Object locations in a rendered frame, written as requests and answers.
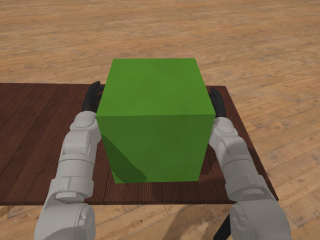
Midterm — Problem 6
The left robot forearm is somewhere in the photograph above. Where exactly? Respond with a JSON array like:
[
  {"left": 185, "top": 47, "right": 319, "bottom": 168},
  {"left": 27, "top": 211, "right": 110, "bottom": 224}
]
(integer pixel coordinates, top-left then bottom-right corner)
[{"left": 34, "top": 111, "right": 102, "bottom": 240}]

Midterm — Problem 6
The right robot forearm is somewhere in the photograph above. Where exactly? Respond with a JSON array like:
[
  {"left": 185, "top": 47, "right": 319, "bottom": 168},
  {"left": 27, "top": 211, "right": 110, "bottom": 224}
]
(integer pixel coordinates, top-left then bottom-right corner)
[{"left": 208, "top": 117, "right": 291, "bottom": 236}]

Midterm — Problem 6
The robot right hand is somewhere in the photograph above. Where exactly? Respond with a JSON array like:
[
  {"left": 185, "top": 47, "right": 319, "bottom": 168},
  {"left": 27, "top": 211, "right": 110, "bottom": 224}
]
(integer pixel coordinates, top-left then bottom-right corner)
[{"left": 208, "top": 87, "right": 227, "bottom": 118}]

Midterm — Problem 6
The carton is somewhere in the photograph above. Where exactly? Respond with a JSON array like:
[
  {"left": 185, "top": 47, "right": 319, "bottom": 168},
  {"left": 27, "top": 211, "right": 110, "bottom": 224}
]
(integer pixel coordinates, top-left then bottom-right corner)
[{"left": 95, "top": 58, "right": 216, "bottom": 184}]

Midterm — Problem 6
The table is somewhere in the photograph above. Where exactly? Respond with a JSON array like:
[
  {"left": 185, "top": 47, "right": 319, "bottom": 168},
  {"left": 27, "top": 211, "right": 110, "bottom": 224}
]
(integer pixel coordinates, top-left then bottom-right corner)
[{"left": 0, "top": 83, "right": 279, "bottom": 240}]

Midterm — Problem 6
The left robot upper arm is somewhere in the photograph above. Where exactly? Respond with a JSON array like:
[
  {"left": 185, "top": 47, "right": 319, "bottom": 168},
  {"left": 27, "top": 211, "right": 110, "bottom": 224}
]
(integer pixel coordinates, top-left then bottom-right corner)
[{"left": 35, "top": 203, "right": 96, "bottom": 240}]

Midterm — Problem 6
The robot left hand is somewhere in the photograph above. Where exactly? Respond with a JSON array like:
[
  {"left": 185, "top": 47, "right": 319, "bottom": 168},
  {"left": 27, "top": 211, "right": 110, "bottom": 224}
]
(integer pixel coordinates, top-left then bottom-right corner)
[{"left": 81, "top": 81, "right": 105, "bottom": 113}]

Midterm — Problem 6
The right robot upper arm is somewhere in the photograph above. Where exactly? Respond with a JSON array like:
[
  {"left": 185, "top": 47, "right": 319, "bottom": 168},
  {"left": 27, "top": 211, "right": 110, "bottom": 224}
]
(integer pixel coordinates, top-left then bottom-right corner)
[{"left": 229, "top": 199, "right": 300, "bottom": 240}]

